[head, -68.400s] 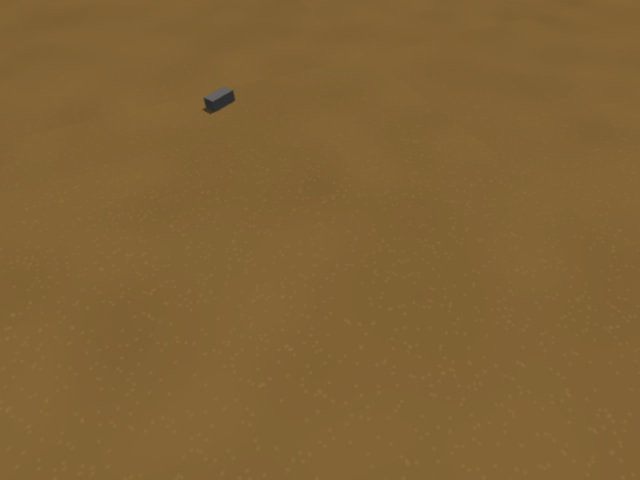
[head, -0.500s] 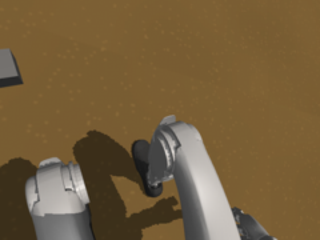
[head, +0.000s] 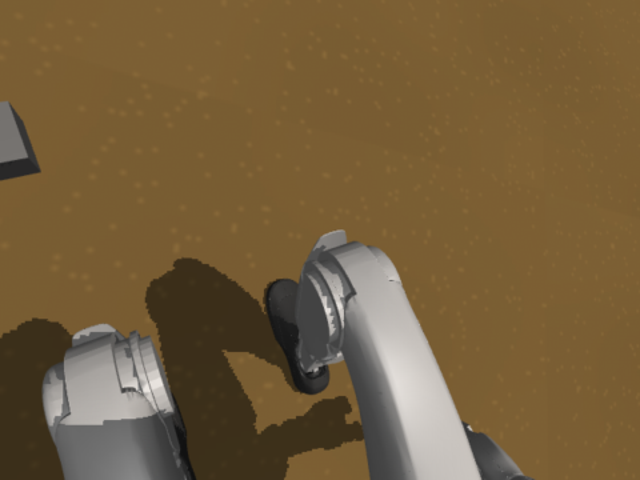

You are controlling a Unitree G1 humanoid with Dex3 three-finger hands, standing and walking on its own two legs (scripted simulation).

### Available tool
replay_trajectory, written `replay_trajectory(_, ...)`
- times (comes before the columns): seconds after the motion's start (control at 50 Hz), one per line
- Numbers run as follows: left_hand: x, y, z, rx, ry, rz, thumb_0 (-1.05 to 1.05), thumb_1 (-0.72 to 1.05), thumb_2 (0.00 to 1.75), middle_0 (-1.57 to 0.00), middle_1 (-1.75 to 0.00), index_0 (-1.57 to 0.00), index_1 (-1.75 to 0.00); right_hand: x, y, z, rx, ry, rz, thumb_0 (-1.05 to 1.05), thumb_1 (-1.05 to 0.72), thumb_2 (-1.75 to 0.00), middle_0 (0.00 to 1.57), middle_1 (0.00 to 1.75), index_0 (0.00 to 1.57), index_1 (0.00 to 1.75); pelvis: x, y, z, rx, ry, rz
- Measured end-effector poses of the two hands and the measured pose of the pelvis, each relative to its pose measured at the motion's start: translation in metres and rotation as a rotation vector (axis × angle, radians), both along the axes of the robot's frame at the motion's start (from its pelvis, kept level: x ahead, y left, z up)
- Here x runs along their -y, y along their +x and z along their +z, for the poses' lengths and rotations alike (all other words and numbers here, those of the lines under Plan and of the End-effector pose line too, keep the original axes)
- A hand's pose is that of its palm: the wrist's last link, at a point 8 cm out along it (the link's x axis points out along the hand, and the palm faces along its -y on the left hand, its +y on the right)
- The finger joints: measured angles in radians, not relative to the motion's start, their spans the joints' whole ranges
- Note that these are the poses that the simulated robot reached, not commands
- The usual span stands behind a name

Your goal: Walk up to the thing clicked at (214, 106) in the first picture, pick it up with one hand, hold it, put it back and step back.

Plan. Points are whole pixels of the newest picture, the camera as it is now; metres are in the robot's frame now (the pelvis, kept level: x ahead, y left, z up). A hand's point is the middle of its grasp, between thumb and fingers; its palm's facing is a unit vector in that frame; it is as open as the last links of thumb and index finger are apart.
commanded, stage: rest palm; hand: left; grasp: from above
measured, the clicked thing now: out of the picture +0.58 +0.27 -0.31
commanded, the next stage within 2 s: none
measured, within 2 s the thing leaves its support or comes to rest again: neither
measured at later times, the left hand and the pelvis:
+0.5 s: hand out of the picture +0.55 +0.26 -0.23, palm faces -0.46 -0.07 -0.89, open 13.2 cm; pelvis +0.01 +0.00 -0.02, yaw -2 degrees
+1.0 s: hand out of the picture +0.55 +0.25 -0.25, palm faces -0.45 -0.08 -0.89, open 12.5 cm; pelvis +0.00 +0.00 -0.02, yaw -4 degrees
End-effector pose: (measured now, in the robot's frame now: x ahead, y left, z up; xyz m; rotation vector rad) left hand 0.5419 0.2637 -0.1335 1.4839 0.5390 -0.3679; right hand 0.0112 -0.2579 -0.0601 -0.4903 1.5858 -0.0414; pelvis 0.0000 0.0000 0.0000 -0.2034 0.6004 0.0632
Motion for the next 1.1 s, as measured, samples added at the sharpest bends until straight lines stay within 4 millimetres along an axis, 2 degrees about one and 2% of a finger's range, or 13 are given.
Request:
replay_trajectory(0.08, 0.007, -0.008, -0.024, 0.012, -0.043, -0.042, 0.0, -0.4, 0.88, -0.17, -0.96, -0.18, -0.95, 0.009, -0.005, 0.006, -0.024, -0.035, 0.028, 0.0, -0.91, -0.9, 0.2, 0.3, 0.21, 0.3, 0.004, -0.003, -0.006, 0.022, -0.004, -0.004)
replay_trajectory(0.16, 0.007, -0.011, -0.037, 0.066, -0.052, -0.071, 0.0, -0.42, 0.9, -0.16, -0.95, -0.17, -0.95, 0.018, -0.01, 0.012, -0.037, -0.077, 0.046, 0.0, -0.91, -0.9, 0.2, 0.3, 0.2, 0.3, 0.006, -0.004, -0.012, 0.035, -0.006, -0.009)
replay_trajectory(0.3, 0.0, -0.001, -0.035, 0.135, -0.007, -0.047, 0.0, -0.43, 0.9, -0.17, -0.92, -0.16, -0.93, 0.023, -0.007, 0.013, -0.021, -0.09, 0.049, 0.0, -0.91, -0.9, 0.2, 0.3, 0.2, 0.3, 0.007, 0.001, -0.016, 0.019, -0.009, -0.018)
replay_trajectory(0.4, -0.002, 0.009, -0.033, 0.132, 0.018, 0.003, 0.0, -0.39, 0.87, -0.19, -0.9, -0.19, -0.9, 0.015, -0.002, 0.009, 0.011, -0.062, 0.044, 0.0, -0.91, -0.9, 0.2, 0.3, 0.2, 0.3, 0.005, 0.005, -0.016, 0.007, -0.016, -0.023)
replay_trajectory(0.52, 0.004, 0.016, -0.043, 0.1, 0.002, 0.019, 0.0, -0.33, 0.82, -0.22, -0.89, -0.23, -0.88, 0.004, -0.002, 0.007, 0.016, -0.028, 0.052, 0.0, -0.91, -0.9, 0.2, 0.3, 0.2, 0.3, 0.002, 0.006, -0.016, 0.012, -0.028, -0.026)
replay_trajectory(0.62, 0.011, 0.014, -0.054, 0.085, -0.014, -0.003, 0.0, -0.29, 0.78, -0.24, -0.88, -0.26, -0.87, -0.001, -0.008, 0.011, -0.008, -0.012, 0.06, 0.0, -0.91, -0.9, 0.2, 0.3, 0.2, 0.3, 0.002, 0.003, -0.016, 0.023, -0.035, -0.026)
replay_trajectory(0.82, 0.009, 0.013, -0.058, 0.113, -0.025, -0.02, 0.0, -0.26, 0.75, -0.27, -0.83, -0.28, -0.82, 0.002, -0.018, 0.026, -0.037, -0.048, 0.078, 0.0, -0.91, -0.9, 0.2, 0.3, 0.2, 0.3, 0.001, -0.001, -0.016, 0.036, -0.05, -0.032)
replay_trajectory(1.1, 0.011, 0.016, -0.058, 0.115, -0.026, -0.006, 0.0, -0.18, 0.69, -0.34, -0.77, -0.35, -0.76, -0.002, -0.016, 0.029, -0.016, -0.043, 0.091, 0.0, -0.91, -0.9, 0.2, 0.3, 0.2, 0.3, -0.001, 0.0, -0.015, 0.036, -0.06, -0.036)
